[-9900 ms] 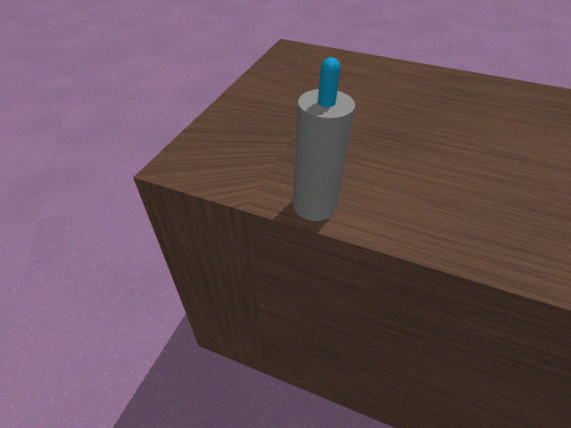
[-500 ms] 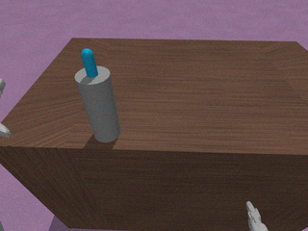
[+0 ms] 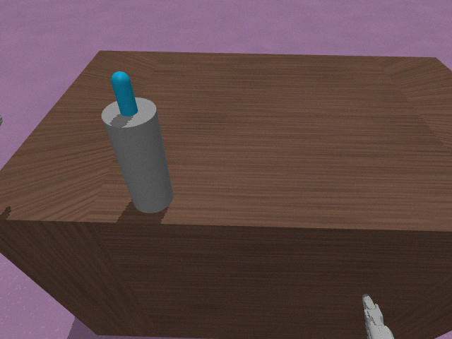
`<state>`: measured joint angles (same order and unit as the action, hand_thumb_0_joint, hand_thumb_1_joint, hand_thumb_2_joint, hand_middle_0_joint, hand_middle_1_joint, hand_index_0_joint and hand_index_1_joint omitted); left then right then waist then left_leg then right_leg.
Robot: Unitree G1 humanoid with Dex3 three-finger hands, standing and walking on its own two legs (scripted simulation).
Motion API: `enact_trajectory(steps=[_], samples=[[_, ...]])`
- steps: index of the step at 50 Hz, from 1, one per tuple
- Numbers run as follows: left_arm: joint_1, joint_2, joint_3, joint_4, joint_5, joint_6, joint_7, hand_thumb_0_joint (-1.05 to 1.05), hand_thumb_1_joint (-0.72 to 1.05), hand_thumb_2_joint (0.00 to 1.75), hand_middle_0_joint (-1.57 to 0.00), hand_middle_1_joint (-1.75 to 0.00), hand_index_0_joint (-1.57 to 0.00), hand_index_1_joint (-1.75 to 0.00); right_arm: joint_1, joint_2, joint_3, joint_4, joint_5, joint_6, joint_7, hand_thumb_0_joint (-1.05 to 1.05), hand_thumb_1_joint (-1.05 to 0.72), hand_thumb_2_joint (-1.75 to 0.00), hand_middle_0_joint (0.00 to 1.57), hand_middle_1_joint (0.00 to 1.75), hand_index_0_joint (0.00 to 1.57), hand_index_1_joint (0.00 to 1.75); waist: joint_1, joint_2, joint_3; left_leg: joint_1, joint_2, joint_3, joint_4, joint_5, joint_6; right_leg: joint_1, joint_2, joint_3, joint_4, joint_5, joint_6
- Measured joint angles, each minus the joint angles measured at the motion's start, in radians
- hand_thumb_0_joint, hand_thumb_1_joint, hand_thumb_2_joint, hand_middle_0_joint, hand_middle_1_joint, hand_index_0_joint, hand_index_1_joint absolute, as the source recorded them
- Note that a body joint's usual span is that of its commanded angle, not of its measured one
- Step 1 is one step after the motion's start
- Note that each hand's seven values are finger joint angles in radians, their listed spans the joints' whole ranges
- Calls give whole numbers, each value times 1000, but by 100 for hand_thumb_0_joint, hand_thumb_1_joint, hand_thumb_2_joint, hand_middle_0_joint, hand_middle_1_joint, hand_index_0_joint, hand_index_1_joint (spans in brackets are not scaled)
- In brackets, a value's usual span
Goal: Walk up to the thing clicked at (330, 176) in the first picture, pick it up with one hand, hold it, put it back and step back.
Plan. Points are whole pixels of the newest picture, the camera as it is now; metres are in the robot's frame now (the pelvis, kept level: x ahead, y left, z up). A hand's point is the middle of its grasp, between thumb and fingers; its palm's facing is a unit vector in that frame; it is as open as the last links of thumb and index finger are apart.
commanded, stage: go down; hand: left
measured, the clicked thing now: (139, 147) +0.42 +0.15 +0.17
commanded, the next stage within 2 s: approach in 0.76 s
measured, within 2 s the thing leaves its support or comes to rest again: neither
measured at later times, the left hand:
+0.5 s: hand out of the picture +0.37 +0.34 +0.22, palm faces +0.07 -1.00 -0.01, open 17.7 cm
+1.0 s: hand out of the picture +0.35 +0.34 +0.22, palm faces +0.08 -1.00 -0.02, open 17.7 cm
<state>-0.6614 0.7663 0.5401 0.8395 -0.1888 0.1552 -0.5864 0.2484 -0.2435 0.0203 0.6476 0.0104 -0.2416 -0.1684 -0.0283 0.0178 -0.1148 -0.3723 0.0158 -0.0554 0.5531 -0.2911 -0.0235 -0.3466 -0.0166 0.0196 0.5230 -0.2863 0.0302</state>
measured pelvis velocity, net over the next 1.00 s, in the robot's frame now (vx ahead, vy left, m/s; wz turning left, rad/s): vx -0.01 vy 0.00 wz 0.00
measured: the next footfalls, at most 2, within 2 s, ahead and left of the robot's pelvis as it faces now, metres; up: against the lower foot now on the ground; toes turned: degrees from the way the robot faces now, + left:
none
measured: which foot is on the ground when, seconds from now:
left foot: down 0.00-1.00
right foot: down 0.00-1.00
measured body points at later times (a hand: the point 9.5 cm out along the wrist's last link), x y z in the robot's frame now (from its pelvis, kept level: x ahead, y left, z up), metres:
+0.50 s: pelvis +0.00 +0.00 +0.00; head +0.00 +0.00 +0.45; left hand +0.36 +0.39 +0.22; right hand +0.15 -0.26 -0.07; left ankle -0.01 +0.14 -0.73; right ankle -0.02 -0.14 -0.73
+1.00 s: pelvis -0.01 +0.00 +0.00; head -0.01 +0.00 +0.45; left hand +0.34 +0.39 +0.22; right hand +0.15 -0.26 -0.07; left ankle -0.01 +0.14 -0.73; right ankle -0.02 -0.14 -0.73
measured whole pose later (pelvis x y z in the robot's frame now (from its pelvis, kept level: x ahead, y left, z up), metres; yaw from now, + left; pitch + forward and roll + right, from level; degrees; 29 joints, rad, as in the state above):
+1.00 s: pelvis -0.01 +0.00 +0.00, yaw +0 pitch +6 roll -1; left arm -0.64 0.78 0.53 0.81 -0.20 0.20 -0.61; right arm 0.26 -0.25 0.02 0.64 0.01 -0.24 -0.19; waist -0.02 0.02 -0.12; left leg -0.38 0.01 -0.06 0.57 -0.29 -0.02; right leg -0.36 -0.02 0.02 0.54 -0.29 0.03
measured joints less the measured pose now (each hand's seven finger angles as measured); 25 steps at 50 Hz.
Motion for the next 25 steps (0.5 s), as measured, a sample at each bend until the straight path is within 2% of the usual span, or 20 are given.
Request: enact_trajectory(steps=[13, 25], samples=[[-37, 28, -3, 35, 9, 25, -21, -1, -61, 5, -5, -4, -5, -4, -2, -4, -3, -18, -1, 14, -6, -1, 52, -5, 6, 5, 6, 5, -10, 3, -7, -5, 1, 2, 2, -2, 1, -4, 0, 2, -1, 0, 1], [5, 7, 0, -13, 1, 35, -22, -1, -61, 5, -5, -4, -5, -4, 11, -6, -10, -26, 2, 26, -11, -1, 51, -5, 6, 5, 6, 5, 1, -1, -3, -6, -3, 2, 8, 0, 4, -4, -3, 1, 4, 2, 4]])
